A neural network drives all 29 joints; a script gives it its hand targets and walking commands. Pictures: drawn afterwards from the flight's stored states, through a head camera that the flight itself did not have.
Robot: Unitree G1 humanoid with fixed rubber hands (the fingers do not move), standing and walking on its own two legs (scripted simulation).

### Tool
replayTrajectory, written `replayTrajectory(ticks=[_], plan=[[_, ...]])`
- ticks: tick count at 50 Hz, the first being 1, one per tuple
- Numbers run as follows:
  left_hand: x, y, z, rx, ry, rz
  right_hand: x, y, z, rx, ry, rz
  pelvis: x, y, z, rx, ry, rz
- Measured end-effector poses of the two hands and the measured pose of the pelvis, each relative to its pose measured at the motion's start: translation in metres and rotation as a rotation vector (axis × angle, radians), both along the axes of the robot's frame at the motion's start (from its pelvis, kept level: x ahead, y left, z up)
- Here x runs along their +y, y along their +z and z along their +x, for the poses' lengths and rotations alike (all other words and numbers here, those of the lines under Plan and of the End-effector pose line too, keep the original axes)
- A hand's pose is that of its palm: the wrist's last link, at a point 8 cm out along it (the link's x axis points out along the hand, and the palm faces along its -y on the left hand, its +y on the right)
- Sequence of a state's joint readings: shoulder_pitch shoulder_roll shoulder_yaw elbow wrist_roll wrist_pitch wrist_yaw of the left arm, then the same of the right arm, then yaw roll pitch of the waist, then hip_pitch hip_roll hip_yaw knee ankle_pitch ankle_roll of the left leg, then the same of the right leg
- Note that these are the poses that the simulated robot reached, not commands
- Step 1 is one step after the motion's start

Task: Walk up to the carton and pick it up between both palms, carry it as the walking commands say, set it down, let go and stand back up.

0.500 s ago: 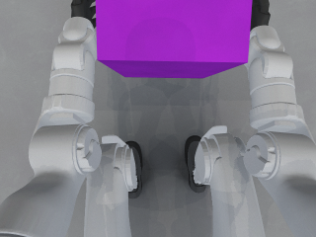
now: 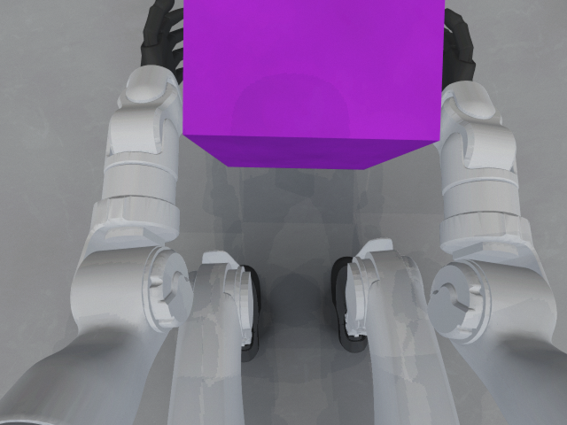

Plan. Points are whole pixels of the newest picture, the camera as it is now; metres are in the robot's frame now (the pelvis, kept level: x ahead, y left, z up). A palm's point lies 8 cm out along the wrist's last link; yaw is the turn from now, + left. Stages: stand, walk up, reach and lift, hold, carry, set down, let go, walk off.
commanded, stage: reach and lift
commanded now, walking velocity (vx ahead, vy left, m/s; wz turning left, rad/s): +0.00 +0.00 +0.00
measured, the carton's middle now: (303, 90) +0.53 -0.02 -0.16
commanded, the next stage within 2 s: none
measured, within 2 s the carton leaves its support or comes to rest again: neither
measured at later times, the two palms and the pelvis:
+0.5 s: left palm (132, 62) +0.51 +0.15 -0.02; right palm (486, 77) +0.48 -0.19 -0.02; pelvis +0.01 +0.00 +0.06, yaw +0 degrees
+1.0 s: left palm (82, 45) +0.49 +0.15 +0.06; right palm (545, 63) +0.46 -0.18 +0.06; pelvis +0.03 +0.00 +0.12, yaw +0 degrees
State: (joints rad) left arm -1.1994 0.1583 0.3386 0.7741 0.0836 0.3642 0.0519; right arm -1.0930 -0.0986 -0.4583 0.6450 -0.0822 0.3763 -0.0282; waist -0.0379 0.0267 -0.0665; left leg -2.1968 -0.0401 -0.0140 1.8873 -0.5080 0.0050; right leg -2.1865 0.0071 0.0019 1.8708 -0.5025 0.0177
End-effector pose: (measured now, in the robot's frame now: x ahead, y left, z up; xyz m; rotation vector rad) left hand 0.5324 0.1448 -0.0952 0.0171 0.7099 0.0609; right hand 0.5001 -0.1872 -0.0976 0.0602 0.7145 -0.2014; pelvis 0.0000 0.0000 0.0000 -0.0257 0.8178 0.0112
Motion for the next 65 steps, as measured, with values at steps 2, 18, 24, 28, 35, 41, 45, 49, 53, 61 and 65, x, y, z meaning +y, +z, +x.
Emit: replayTrajectory(ticks=[2, 18, 24, 28, 35, 41, 45, 49, 53, 61, 65], plan=[[0.000, 0.007, -0.002, 0.002, -0.001, 0.000, 0.000, 0.006, -0.002, 0.002, 0.000, 0.002, 0.000, 0.005, 0.000, -0.003, 0.000, 0.000], [0.001, 0.056, -0.014, 0.007, 0.002, -0.001, 0.000, 0.054, -0.013, 0.006, 0.002, 0.013, -0.002, 0.042, 0.004, -0.026, -0.003, 0.005], [0.003, 0.073, -0.020, 0.009, 0.004, -0.003, 0.002, 0.072, -0.018, 0.008, 0.002, 0.017, -0.002, 0.056, 0.008, -0.038, -0.003, 0.005], [0.004, 0.085, -0.024, 0.010, 0.006, -0.005, 0.003, 0.084, -0.021, 0.008, 0.001, 0.019, -0.002, 0.065, 0.010, -0.048, -0.003, 0.005], [0.005, 0.107, -0.030, 0.009, 0.007, -0.009, 0.004, 0.106, -0.027, 0.007, -0.002, 0.022, -0.001, 0.082, 0.015, -0.066, -0.003, 0.005], [0.006, 0.125, -0.035, 0.008, 0.009, -0.012, 0.005, 0.125, -0.031, 0.005, -0.004, 0.025, 0.000, 0.096, 0.019, -0.084, -0.004, 0.005], [0.007, 0.138, -0.038, 0.007, 0.011, -0.014, 0.006, 0.138, -0.034, 0.004, -0.005, 0.027, 0.001, 0.106, 0.021, -0.096, -0.005, 0.006], [0.007, 0.150, -0.041, 0.007, 0.012, -0.017, 0.006, 0.150, -0.037, 0.003, -0.005, 0.028, 0.001, 0.116, 0.024, -0.108, -0.005, 0.006], [0.008, 0.161, -0.044, 0.006, 0.014, -0.019, 0.006, 0.162, -0.040, 0.003, -0.005, 0.030, 0.001, 0.127, 0.028, -0.120, -0.006, 0.007], [0.008, 0.185, -0.051, 0.006, 0.016, -0.023, 0.006, 0.187, -0.046, 0.001, -0.005, 0.031, 0.000, 0.148, 0.035, -0.144, -0.007, 0.010], [0.008, 0.197, -0.054, 0.005, 0.017, -0.025, 0.006, 0.199, -0.049, 0.001, -0.005, 0.032, 0.000, 0.159, 0.038, -0.158, -0.007, 0.011]])
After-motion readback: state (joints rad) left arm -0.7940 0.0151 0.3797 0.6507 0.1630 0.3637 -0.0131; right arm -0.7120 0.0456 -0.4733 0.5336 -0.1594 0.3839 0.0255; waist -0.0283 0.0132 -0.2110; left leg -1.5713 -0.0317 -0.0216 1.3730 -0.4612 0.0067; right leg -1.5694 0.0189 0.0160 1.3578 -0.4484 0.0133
